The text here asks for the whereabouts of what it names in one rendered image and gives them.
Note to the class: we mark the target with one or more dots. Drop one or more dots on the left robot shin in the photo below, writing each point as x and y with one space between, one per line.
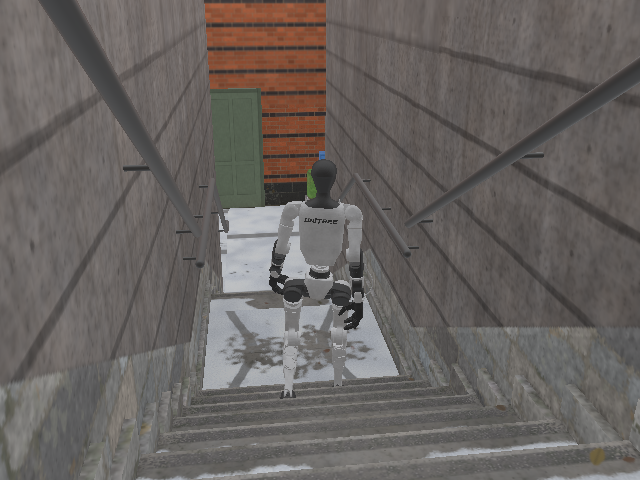
289 364

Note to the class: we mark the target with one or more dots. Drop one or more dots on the humanoid robot torso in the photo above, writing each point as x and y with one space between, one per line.
321 237

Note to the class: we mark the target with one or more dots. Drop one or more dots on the right robot forearm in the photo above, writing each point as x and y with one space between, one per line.
357 279

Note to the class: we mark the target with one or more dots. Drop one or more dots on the right robot upper arm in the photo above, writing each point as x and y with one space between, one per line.
354 215

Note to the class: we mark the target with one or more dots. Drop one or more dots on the left robot hand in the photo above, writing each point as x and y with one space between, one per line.
273 283

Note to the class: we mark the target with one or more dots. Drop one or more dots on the left robot forearm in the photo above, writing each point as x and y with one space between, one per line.
277 262

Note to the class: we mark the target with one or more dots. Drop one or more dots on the right robot hand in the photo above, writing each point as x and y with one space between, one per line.
356 316

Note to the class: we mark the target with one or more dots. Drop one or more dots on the left robot upper arm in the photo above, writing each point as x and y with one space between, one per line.
290 212

